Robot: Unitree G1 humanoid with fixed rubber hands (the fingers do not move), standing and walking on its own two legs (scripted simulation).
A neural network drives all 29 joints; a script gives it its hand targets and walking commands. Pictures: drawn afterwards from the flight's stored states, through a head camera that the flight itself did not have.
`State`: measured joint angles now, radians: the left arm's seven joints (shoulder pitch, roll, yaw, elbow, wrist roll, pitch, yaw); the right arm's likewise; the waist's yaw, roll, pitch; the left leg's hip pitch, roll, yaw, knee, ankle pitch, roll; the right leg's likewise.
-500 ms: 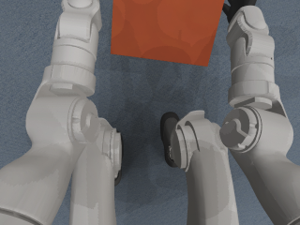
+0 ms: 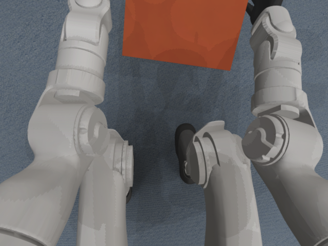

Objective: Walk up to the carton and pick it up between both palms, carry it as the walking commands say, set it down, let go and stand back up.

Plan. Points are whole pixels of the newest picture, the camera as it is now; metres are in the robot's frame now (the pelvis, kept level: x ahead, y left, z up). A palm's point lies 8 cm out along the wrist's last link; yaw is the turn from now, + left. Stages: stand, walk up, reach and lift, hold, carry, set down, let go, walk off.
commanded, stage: set down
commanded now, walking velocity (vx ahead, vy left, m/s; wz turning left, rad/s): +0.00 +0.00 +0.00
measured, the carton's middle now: (176, 8) +0.55 -0.06 -0.24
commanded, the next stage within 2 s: none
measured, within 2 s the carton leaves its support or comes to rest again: rests again in 0.42 s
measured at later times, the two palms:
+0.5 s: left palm (89, 10) +0.53 +0.11 -0.19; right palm (258, 32) +0.49 -0.22 -0.17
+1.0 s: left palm out of the picture +0.56 +0.13 -0.12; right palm (282, 23) +0.49 -0.23 -0.12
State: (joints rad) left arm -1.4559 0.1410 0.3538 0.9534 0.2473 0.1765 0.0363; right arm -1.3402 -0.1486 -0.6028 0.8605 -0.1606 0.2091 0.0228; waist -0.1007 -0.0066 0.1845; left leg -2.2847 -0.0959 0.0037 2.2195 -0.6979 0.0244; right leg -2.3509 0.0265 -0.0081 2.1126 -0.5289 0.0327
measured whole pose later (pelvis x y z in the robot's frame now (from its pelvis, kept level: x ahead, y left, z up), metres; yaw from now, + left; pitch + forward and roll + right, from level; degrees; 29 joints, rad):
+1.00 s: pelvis -0.02 -0.01 +0.01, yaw +1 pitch +39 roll -2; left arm -1.44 0.42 0.02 1.04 -0.16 0.14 0.08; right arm -1.29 -0.25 -0.25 0.94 0.18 0.09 -0.15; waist -0.12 0.01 0.25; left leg -2.21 -0.09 -0.02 2.17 -0.65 -0.01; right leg -2.28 0.03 -0.02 2.07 -0.48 0.01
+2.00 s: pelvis +0.03 -0.01 +0.28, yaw +2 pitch +45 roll +0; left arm -1.16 0.31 0.24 0.96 0.07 0.17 -0.03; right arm -0.94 -0.10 -0.41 0.71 -0.02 0.15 -0.06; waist -0.12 0.03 -0.08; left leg -1.51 -0.07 -0.06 1.13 -0.39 0.00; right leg -1.56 0.03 0.01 1.06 -0.27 0.00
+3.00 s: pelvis +0.12 +0.00 +0.40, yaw +0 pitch +3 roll -1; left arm 0.18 0.20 0.07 0.47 0.01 0.04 -0.04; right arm 0.25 -0.21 -0.03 0.41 0.01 0.05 0.07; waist -0.02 0.00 0.05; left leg -0.20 -0.03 -0.06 0.46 -0.31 0.02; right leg -0.26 0.04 0.04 0.44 -0.22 0.00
